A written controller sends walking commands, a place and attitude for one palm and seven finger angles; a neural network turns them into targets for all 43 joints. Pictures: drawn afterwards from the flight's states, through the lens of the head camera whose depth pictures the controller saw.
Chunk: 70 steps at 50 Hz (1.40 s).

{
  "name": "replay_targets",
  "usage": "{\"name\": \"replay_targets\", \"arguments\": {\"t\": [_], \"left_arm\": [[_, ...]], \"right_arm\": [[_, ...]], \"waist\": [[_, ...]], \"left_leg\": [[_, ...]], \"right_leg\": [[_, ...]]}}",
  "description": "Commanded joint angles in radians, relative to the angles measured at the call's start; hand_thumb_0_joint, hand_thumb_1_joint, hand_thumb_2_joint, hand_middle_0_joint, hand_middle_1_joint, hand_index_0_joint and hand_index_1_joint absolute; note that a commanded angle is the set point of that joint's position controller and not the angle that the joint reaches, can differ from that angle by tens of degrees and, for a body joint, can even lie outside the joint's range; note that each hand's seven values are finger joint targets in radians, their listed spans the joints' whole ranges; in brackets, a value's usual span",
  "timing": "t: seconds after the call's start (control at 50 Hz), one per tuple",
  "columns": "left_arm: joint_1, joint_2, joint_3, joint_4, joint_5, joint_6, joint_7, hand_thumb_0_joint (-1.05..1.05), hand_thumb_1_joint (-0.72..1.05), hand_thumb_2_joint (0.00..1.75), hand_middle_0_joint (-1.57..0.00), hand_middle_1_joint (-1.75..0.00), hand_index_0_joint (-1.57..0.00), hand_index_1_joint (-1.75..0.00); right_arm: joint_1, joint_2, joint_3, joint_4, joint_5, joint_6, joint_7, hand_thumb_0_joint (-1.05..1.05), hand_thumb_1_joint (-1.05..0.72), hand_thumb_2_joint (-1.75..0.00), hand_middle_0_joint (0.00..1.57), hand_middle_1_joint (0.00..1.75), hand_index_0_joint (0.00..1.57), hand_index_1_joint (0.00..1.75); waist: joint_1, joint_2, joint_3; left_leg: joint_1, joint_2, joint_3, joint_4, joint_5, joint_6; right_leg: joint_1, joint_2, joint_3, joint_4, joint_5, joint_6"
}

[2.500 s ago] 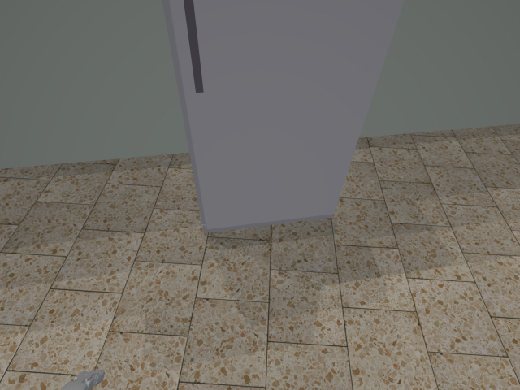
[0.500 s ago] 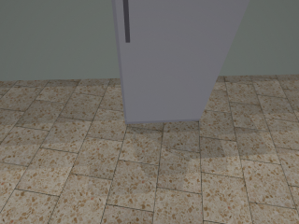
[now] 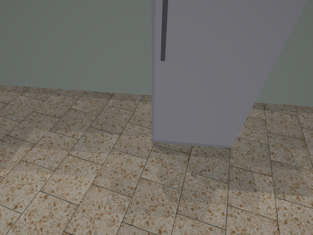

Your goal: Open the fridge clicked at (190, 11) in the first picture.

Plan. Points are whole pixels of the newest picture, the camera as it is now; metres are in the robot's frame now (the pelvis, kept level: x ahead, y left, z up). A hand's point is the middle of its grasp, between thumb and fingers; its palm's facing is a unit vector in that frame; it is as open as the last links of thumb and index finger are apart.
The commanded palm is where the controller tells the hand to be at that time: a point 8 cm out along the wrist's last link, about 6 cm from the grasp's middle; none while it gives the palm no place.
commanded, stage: take the last steps up to it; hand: left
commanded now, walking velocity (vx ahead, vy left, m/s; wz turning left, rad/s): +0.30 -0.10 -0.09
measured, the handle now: (165, 1) +0.89 +0.04 +0.26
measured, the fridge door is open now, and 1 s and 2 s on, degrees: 0 0 0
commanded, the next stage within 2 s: come to a stop and stand still in 1.02 s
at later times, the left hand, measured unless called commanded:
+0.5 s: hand (95, 222) +0.20 +0.21 -0.18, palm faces -0.05 -0.99 -0.14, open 7.4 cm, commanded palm none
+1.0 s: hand (134, 180) +0.35 +0.11 -0.18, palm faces +0.01 -0.98 -0.19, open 7.3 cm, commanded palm none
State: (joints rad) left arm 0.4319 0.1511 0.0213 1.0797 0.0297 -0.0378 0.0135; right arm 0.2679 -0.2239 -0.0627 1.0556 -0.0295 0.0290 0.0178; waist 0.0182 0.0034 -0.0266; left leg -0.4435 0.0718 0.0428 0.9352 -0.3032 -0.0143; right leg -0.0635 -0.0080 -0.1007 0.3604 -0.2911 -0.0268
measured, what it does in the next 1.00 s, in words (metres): walks ahead: left foot, then right foot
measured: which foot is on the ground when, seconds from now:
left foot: up 0.00-0.12, down 0.14-0.68, up 0.70-1.00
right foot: down 0.00-0.16, up 0.18-0.66, down 0.68-1.00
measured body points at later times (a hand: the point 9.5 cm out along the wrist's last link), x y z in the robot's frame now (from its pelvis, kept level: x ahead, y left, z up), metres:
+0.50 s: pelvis +0.14 +0.03 +0.00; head +0.15 +0.06 +0.45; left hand +0.20 +0.26 -0.17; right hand +0.04 -0.18 -0.14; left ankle +0.06 +0.13 -0.74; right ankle +0.22 -0.13 -0.67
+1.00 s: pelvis +0.32 -0.07 +0.00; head +0.33 -0.07 +0.44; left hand +0.35 +0.16 -0.16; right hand +0.37 -0.31 -0.15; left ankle +0.37 +0.05 -0.69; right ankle +0.32 -0.14 -0.74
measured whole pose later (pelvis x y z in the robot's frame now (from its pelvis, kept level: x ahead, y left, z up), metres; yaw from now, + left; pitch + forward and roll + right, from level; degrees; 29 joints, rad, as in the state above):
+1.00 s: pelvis +0.32 -0.07 +0.00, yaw -2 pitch +0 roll -2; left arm 0.29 0.16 0.05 1.09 0.02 -0.07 0.02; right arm 0.20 -0.18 -0.06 1.03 -0.03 -0.01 0.00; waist -0.01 0.03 0.00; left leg -0.53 0.13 0.08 0.96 -0.28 -0.02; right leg -0.17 0.05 -0.21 0.38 -0.22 -0.09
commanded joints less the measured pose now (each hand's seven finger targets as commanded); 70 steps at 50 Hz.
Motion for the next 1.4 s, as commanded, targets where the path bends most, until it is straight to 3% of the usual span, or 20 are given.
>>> {"name": "replay_targets", "arguments": {"t": [0.0, 0.1, 0.14, 0.22, 0.3, 0.44, 0.54, 0.58, 0.62, 0.64, 0.66, 0.68, 0.72, 0.82, 1.04, 1.1, 1.14, 1.18, 1.24, 1.38], "left_arm": [[0.095, 0.149, 0.029, -0.003, 0.007, -0.015, 0.006, 0.00, 0.90, 0.90, -0.20, -0.30, -0.20, -0.30], [0.066, 0.116, 0.032, 0.020, -0.008, -0.008, 0.001, 0.00, 0.90, 0.90, -0.20, -0.30, -0.20, -0.30], [0.043, 0.059, 0.017, -0.028, -0.008, -0.008, -0.011, 0.00, 0.90, 0.90, -0.20, -0.30, -0.20, -0.30], [-0.045, 0.061, 0.040, -0.011, 0.010, 0.017, -0.026, 0.00, 0.90, 0.90, -0.20, -0.30, -0.20, -0.30], [-0.005, 0.014, 0.040, 0.005, 0.008, 0.040, -0.037, 0.00, 0.90, 0.90, -0.20, -0.30, -0.20, -0.30], [-0.219, 0.033, 0.042, -0.088, 0.003, 0.050, -0.053, 0.00, 0.90, 0.90, -0.20, -0.30, -0.20, -0.30], [-0.352, 0.040, 0.038, -0.128, -0.008, 0.034, -0.051, 0.00, 0.90, 0.90, -0.20, -0.30, -0.20, -0.30], [-0.304, 0.065, 0.046, -0.114, -0.009, 0.024, -0.047, 0.00, 0.90, 0.90, -0.20, -0.30, -0.20, -0.30], [-0.076, 0.104, 0.063, -0.042, -0.004, 0.002, -0.039, 0.00, 0.90, 0.90, -0.20, -0.30, -0.20, -0.30], [0.063, 0.182, 0.085, 0.000, 0.004, -0.014, -0.029, 0.00, 0.90, 0.90, -0.20, -0.30, -0.20, -0.30], [0.146, 0.292, 0.108, 0.017, -0.001, -0.020, -0.015, 0.00, 0.90, 0.90, -0.20, -0.30, -0.20, -0.30], [0.118, 0.296, 0.104, 0.006, -0.022, -0.014, -0.006, 0.00, 0.90, 0.90, -0.20, -0.30, -0.20, -0.30], [-0.078, 0.209, 0.081, -0.039, -0.020, -0.010, -0.005, 0.00, 0.90, 0.90, -0.20, -0.30, -0.20, -0.30], [-0.152, 0.082, 0.035, -0.042, -0.008, -0.038, 0.006, 0.00, 0.90, 0.90, -0.20, -0.30, -0.20, -0.30], [-0.019, 0.117, 0.033, 0.017, -0.004, -0.039, 0.005, 0.00, 0.90, 0.90, -0.20, -0.30, -0.20, -0.30], [-0.020, 0.105, 0.031, 0.034, -0.012, -0.031, 0.006, 0.00, 0.90, 0.90, -0.20, -0.30, -0.20, -0.30], [0.003, 0.043, 0.014, 0.032, -0.021, -0.023, 0.011, 0.00, 0.90, 0.90, -0.20, -0.30, -0.20, -0.30], [0.029, 0.018, -0.003, 0.040, -0.027, -0.005, 0.024, 0.00, 0.90, 0.90, -0.20, -0.30, -0.20, -0.30], [-0.007, 0.036, 0.009, 0.046, -0.015, 0.033, 0.030, 0.00, 0.90, 0.90, -0.20, -0.30, -0.20, -0.30], [-0.050, 0.049, 0.051, -0.031, -0.004, 0.083, 0.024, 0.00, 0.90, 0.90, -0.20, -0.30, -0.20, -0.30]], "right_arm": [[-0.149, -0.004, 0.000, -0.107, 0.004, -0.042, 0.001, 0.00, -0.90, -0.90, 0.20, 0.30, 0.20, 0.30], [0.099, -0.033, -0.003, -0.011, 0.008, -0.082, -0.023, 0.00, -0.90, -0.90, 0.20, 0.30, 0.20, 0.30], [0.326, -0.206, -0.040, 0.045, 0.003, -0.086, -0.047, 0.00, -0.90, -0.90, 0.20, 0.30, 0.20, 0.30], [0.153, -0.057, 0.002, 0.019, 0.006, -0.093, -0.061, 0.00, -0.90, -0.90, 0.20, 0.30, 0.20, 0.30], [0.167, -0.016, 0.012, 0.027, 0.011, -0.114, -0.065, 0.00, -0.90, -0.90, 0.20, 0.30, 0.20, 0.30], [0.240, -0.019, 0.014, 0.060, 0.005, -0.115, -0.067, 0.00, -0.90, -0.90, 0.20, 0.30, 0.20, 0.30], [0.270, -0.045, 0.000, 0.078, -0.007, -0.105, -0.063, 0.00, -0.90, -0.90, 0.20, 0.30, 0.20, 0.30], [0.260, -0.067, -0.010, 0.081, -0.006, -0.100, -0.059, 0.00, -0.90, -0.90, 0.20, 0.30, 0.20, 0.30], [0.219, -0.078, -0.013, 0.076, 0.002, -0.096, -0.056, 0.00, -0.90, -0.90, 0.20, 0.30, 0.20, 0.30], [0.244, -0.051, -0.010, 0.074, 0.013, -0.095, -0.043, 0.00, -0.90, -0.90, 0.20, 0.30, 0.20, 0.30], [0.305, 0.033, 0.007, 0.047, 0.025, -0.095, -0.038, 0.00, -0.90, -0.90, 0.20, 0.30, 0.20, 0.30], [0.227, 0.012, 0.008, 0.012, 0.031, -0.081, -0.040, 0.00, -0.90, -0.90, 0.20, 0.30, 0.20, 0.30], [0.157, 0.030, -0.004, 0.015, 0.022, -0.077, -0.032, 0.00, -0.90, -0.90, 0.20, 0.30, 0.20, 0.30], [0.193, 0.072, 0.002, 0.031, -0.001, -0.041, -0.028, 0.00, -0.90, -0.90, 0.20, 0.30, 0.20, 0.30], [-0.082, 0.056, 0.017, -0.067, 0.008, -0.061, -0.012, 0.00, -0.90, -0.90, 0.20, 0.30, 0.20, 0.30], [-0.024, 0.048, 0.023, -0.039, 0.006, -0.074, -0.022, 0.00, -0.90, -0.90, 0.20, 0.30, 0.20, 0.30], [0.108, -0.029, 0.015, 0.006, 0.003, -0.088, -0.044, 0.00, -0.90, -0.90, 0.20, 0.30, 0.20, 0.30], [0.070, -0.061, 0.024, 0.019, 0.020, -0.070, -0.067, 0.00, -0.90, -0.90, 0.20, 0.30, 0.20, 0.30], [-0.033, -0.034, 0.034, 0.008, 0.021, -0.058, -0.082, 0.00, -0.90, -0.90, 0.20, 0.30, 0.20, 0.30], [-0.072, -0.090, -0.025, -0.044, 0.011, -0.026, -0.082, 0.00, -0.90, -0.90, 0.20, 0.30, 0.20, 0.30]], "waist": [[0.030, -0.150, 0.190], [-0.073, -0.005, 0.046], [-0.138, 0.317, -0.046], [-0.057, 0.098, 0.167], [-0.014, 0.108, 0.151], [-0.033, 0.138, 0.232], [-0.069, 0.148, 0.227], [-0.043, 0.119, 0.181], [0.065, 0.069, 0.041], [0.120, -0.071, -0.084], [0.112, -0.337, -0.231], [0.107, -0.242, -0.196], [0.048, -0.121, -0.017], [-0.062, -0.054, 0.072], [0.000, -0.049, 0.086], [-0.032, -0.025, 0.064], [-0.066, 0.123, -0.039], [-0.031, 0.222, -0.037], [-0.008, 0.143, 0.075], [-0.014, 0.071, -0.023]], "left_leg": [[-0.092, 0.014, 0.043, -0.153, -0.048, 0.003], [0.423, -0.012, 0.075, -0.501, 0.056, 0.025], [0.650, 0.401, -0.470, -0.705, 0.000, 0.159], [0.328, 0.319, -0.239, -0.750, 0.139, 0.132], [0.309, 0.224, -0.017, -0.730, 0.347, 0.093], [0.373, 0.239, 0.012, -0.748, 0.376, 0.134], [0.383, 0.261, 0.031, -0.712, 0.467, 0.131], [0.375, 0.263, 0.041, -0.620, 0.621, 0.127], [0.338, 0.208, 0.097, -0.351, 0.671, 0.082], [0.172, 0.136, 0.131, -0.076, 0.442, 0.046], [-0.069, -0.039, 0.113, 0.277, -0.261, 0.006], [-0.096, -0.021, -0.029, 0.414, -0.282, 0.044], [-0.128, 0.058, -0.036, 0.466, -0.119, 0.050], [-0.031, 0.079, -0.017, 0.267, 0.013, 0.019], [0.003, 0.033, 0.053, -0.229, -0.001, 0.009], [0.174, -0.002, 0.076, -0.405, 0.090, 0.019], [0.460, 0.149, -0.094, -0.490, 0.606, 0.082], [0.471, 0.335, -0.191, -0.525, 1.111, 0.223], [0.342, 0.269, -0.133, -0.586, 0.974, 0.190], [0.318, 0.288, -0.103, -0.571, 0.777, 0.217]], "right_leg": [[-0.078, -0.255, 0.256, -0.199, -0.051, -0.148], [-0.226, -0.135, 0.112, 0.132, 0.107, -0.072], [-0.564, 0.013, 0.014, 0.631, -0.278, 0.010], [-0.580, -0.104, 0.116, 0.846, -0.046, 0.018], [-0.570, -0.088, 0.081, 0.842, 0.091, 0.046], [-0.699, -0.123, 0.045, 0.632, 0.180, 0.055], [-0.518, -0.094, -0.002, 0.344, 0.122, 0.015], [-0.374, -0.048, -0.034, 0.295, 0.070, -0.011], [-0.074, -0.003, -0.060, 0.184, 0.132, -0.031], [0.180, -0.121, 0.075, 0.141, 0.109, -0.069], [0.368, -0.403, 0.511, 0.034, 0.158, -0.163], [0.255, -0.430, 0.569, -0.068, 0.131, -0.185], [-0.012, -0.376, 0.444, -0.135, -0.133, -0.169], [-0.253, -0.256, 0.134, -0.170, 0.156, -0.124], [-0.070, -0.271, 0.142, -0.118, 0.361, -0.165], [-0.079, -0.218, 0.097, -0.002, 0.416, -0.118], [-0.209, -0.096, 0.002, 0.255, 0.361, -0.013], [-0.280, -0.050, 0.036, 0.410, -0.297, 0.048], [-0.267, -0.084, 0.078, 0.392, -0.228, 0.055], [-0.329, -0.054, 0.094, 0.611, -0.186, 0.058]]}}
